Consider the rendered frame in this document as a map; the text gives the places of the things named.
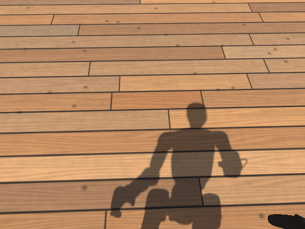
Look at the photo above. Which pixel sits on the right robot hand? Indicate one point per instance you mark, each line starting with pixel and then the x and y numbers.
pixel 287 221

